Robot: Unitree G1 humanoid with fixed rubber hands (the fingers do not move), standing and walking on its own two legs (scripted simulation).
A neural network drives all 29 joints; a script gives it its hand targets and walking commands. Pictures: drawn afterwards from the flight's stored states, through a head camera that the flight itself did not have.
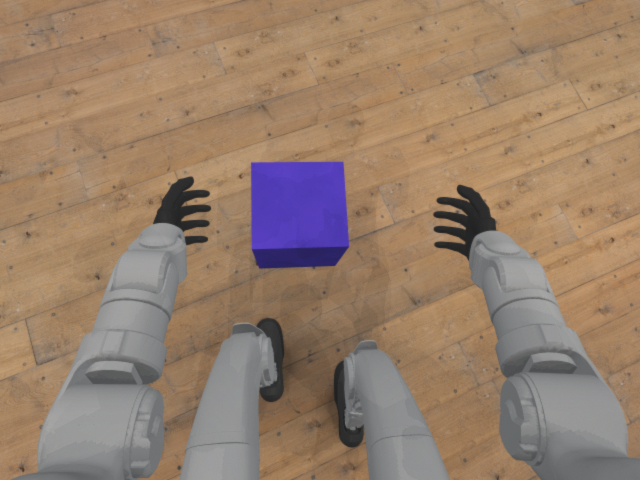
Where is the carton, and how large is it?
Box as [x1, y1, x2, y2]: [251, 162, 348, 268]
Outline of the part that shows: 251,162 252,250 259,268 334,265 348,247 343,162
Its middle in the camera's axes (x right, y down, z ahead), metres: -0.06 -0.04 +0.98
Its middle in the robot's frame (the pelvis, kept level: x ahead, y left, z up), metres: +0.54 +0.01 -0.55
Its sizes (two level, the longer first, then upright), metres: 0.210 0.200 0.250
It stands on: the floor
